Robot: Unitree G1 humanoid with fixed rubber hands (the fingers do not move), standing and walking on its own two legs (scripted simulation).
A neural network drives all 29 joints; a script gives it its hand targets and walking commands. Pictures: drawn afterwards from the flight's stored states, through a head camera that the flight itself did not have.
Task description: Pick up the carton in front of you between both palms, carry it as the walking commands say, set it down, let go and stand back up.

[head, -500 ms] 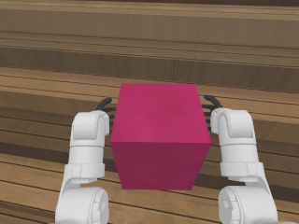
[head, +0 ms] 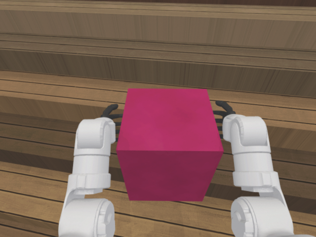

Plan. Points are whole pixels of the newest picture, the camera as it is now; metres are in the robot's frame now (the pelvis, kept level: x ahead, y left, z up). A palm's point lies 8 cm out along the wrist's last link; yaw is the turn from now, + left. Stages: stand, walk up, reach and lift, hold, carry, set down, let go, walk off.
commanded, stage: carry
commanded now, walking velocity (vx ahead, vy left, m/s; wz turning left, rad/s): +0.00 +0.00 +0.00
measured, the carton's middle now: (166, 146) +0.35 +0.00 +0.04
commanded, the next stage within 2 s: none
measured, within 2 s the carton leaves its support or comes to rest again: neither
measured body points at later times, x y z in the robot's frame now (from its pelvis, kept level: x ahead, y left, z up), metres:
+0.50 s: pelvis +0.00 +0.00 +0.00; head -0.01 +0.00 +0.45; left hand +0.36 +0.15 +0.12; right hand +0.36 -0.15 +0.12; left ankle -0.01 +0.07 -0.73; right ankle +0.03 -0.11 -0.73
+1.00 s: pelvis +0.00 +0.00 +0.00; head -0.01 +0.00 +0.45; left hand +0.36 +0.15 +0.12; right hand +0.36 -0.15 +0.12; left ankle -0.01 +0.07 -0.73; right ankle +0.03 -0.11 -0.73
